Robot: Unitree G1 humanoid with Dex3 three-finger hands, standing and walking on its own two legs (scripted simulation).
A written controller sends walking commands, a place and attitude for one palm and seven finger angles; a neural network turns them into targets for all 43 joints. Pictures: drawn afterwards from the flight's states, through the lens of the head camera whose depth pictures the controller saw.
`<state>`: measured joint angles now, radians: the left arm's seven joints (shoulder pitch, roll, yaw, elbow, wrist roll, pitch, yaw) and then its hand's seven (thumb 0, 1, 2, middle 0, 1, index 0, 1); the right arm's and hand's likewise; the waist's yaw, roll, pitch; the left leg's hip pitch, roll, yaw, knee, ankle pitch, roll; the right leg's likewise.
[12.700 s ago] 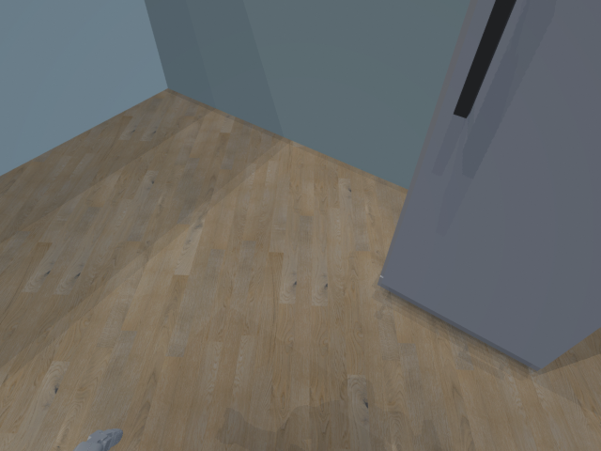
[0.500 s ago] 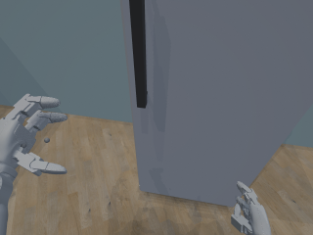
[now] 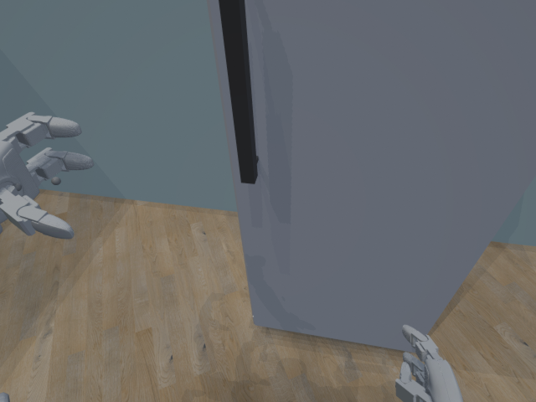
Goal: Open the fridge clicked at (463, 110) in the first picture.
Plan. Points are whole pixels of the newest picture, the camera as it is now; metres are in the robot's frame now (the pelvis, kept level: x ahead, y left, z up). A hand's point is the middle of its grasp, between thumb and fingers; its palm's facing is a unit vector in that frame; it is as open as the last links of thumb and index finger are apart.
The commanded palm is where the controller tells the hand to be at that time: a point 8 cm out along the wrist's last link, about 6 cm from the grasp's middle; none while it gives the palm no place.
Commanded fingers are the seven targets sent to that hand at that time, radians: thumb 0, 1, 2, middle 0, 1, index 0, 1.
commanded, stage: raise the hand to about handle height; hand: left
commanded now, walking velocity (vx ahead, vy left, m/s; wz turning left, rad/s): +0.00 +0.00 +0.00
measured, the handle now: (244, 82) +0.52 +0.09 +0.26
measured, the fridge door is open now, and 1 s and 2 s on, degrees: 0 0 0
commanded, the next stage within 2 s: move the hooked fingers beside the handle in 0.36 s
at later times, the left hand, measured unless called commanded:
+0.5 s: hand (103, 187) +0.29 +0.24 +0.22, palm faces -0.06 -0.98 -0.17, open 14.0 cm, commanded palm +0.27 +0.30 +0.24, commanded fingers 0.00 -0.50 0.30 -0.30 -1.20 -0.30 -1.20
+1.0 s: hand (120, 152) +0.36 +0.24 +0.23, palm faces +0.03 -1.00 -0.09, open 14.0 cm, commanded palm +0.32 +0.27 +0.24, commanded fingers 0.00 -0.50 0.30 -0.30 -1.20 -0.30 -1.20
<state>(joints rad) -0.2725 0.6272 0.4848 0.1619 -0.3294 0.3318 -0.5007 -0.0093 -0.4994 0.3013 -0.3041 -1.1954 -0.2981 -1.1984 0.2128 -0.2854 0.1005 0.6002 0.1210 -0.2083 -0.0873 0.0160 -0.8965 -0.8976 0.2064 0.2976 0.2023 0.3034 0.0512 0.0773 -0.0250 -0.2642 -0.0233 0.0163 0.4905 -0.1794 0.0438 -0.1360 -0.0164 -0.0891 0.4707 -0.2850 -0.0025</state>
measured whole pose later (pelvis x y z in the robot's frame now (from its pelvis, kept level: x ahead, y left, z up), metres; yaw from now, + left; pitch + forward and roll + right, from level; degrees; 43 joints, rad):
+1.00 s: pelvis +0.03 -0.02 +0.00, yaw -1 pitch -1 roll +0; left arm -0.35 0.55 0.45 0.21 -0.31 0.33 -0.42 -0.01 -0.50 0.30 -0.31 -1.20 -0.30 -1.20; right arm 0.19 -0.26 0.09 0.59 0.12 -0.17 -0.08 0.02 -0.90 -0.90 0.20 0.30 0.20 0.30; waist 0.02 0.06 -0.05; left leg -0.24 0.00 0.03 0.50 -0.23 0.02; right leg -0.12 0.00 -0.07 0.48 -0.33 -0.03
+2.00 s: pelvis +0.03 -0.02 +0.00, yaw -2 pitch +1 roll +0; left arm -0.76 0.47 0.28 0.68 -0.21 0.22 -0.28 -0.01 -0.50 0.30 -0.30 -1.20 -0.30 -1.20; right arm 0.27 -0.28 0.04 0.66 0.10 -0.09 -0.09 0.01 -0.90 -0.90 0.20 0.30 0.20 0.30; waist -0.04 0.04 -0.04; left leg -0.27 0.00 0.04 0.47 -0.21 0.02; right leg -0.16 0.01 -0.05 0.44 -0.31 -0.02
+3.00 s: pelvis +0.03 -0.01 +0.00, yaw -3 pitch +2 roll +0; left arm -0.81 0.44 0.29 0.77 -0.20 0.10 -0.26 -0.01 -0.50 0.30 -0.30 -1.20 -0.30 -1.20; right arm 0.32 -0.27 0.05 0.66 0.09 -0.07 -0.08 0.01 -0.90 -0.90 0.21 0.30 0.20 0.30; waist -0.05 0.03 -0.04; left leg -0.28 0.00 0.06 0.46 -0.21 0.03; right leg -0.17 0.01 -0.03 0.44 -0.30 -0.01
